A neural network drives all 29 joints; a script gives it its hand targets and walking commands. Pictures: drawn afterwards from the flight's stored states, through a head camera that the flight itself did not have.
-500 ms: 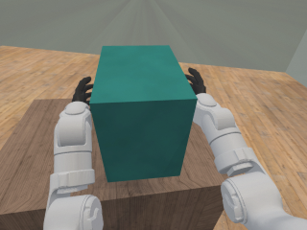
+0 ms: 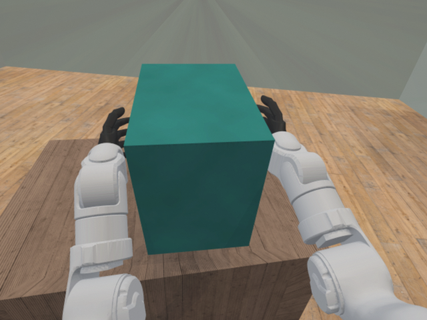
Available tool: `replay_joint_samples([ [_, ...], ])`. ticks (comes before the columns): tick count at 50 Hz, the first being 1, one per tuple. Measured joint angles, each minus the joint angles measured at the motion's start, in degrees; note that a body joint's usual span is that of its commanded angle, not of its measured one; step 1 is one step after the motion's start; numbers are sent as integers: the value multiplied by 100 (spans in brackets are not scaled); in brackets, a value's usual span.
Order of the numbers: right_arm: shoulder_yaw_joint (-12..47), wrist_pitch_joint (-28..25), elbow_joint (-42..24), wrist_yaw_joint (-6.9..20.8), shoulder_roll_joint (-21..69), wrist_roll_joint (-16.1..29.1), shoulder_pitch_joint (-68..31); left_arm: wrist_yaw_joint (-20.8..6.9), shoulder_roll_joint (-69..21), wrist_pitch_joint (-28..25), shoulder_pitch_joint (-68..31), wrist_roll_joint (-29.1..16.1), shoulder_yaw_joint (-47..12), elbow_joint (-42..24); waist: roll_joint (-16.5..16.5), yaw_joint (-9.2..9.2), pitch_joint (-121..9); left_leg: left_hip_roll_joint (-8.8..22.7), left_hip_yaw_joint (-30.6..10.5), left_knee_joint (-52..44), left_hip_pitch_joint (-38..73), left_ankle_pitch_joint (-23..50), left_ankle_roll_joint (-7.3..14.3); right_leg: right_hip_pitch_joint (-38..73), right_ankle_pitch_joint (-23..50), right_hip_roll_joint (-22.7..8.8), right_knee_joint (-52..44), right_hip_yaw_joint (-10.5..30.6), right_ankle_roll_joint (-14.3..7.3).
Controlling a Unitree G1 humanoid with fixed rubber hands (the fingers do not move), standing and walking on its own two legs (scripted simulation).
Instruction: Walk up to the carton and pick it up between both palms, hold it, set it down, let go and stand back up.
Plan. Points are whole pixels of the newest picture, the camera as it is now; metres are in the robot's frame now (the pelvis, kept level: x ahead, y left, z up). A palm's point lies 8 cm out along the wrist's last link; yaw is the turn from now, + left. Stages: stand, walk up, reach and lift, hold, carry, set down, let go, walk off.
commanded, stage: hold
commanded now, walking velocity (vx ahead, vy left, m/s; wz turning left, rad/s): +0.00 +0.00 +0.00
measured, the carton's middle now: (194, 153) +0.41 +0.02 +0.20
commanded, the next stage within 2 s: set down in 1.46 s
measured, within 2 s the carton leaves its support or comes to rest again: neither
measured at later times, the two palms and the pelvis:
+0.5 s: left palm (113, 148) +0.35 +0.16 +0.24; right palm (277, 138) +0.36 -0.13 +0.25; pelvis -0.01 +0.00 +0.00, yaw +0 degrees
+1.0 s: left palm (111, 149) +0.36 +0.16 +0.24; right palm (274, 136) +0.37 -0.13 +0.26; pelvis +0.00 +0.01 +0.00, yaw +0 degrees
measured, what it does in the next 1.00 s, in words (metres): stands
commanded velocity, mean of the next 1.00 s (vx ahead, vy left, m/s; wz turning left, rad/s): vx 0.00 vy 0.00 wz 0.00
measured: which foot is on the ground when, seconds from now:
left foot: down 0.00-1.00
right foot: down 0.00-1.00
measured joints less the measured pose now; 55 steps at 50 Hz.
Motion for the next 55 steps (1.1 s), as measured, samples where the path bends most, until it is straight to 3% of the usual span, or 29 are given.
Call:
replay_joint_samples([
  [12, 33, -22, -169, -17, -22, 27, 103, 21, 57, 18, 44, -17, -151, -115, 12, -66, 51, 2, -42, 63, -89, 5, 3, -50, 37, 12, -8, -18, 2],
  [30, 12, -19, 84, 24, -69, -17, -73, 102, 16, -39, -134, -25, -45, 142, 64, 34, -36, 10, 11, 4, -105, 46, 19, -125, 75, 20, 0, 66, 19],
  [55, 9, 19, 41, 22, -108, 59, -88, 175, 43, -31, -81, -83, -161, 85, 36, -29, -100, -7, -24, 74, -242, 6, 38, -217, 89, 18, -27, 76, 45],
])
